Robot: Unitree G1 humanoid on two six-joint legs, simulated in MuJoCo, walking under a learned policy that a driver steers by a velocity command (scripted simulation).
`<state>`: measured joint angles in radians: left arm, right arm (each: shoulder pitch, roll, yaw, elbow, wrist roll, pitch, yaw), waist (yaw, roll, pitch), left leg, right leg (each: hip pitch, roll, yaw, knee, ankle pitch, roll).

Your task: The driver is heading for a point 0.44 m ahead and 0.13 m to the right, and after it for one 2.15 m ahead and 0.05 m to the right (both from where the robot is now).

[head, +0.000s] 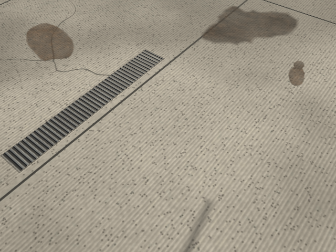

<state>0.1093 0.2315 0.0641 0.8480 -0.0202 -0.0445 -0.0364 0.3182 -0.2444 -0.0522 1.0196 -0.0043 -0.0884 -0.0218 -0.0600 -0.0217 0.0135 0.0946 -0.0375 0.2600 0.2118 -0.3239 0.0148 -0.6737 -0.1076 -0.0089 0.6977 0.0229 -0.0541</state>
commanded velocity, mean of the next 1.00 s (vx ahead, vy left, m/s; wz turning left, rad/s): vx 0.29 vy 0.00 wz -0.23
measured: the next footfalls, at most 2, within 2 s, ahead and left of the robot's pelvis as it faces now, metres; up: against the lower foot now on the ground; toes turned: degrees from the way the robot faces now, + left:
right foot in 0.10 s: +0.23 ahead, -0.12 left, +0.00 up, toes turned -7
left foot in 0.56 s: +0.55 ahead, +0.01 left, +0.00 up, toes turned -22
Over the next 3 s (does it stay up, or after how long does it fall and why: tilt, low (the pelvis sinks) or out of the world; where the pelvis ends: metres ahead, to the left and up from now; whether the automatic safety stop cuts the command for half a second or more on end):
stays up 0.50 -0.01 0.00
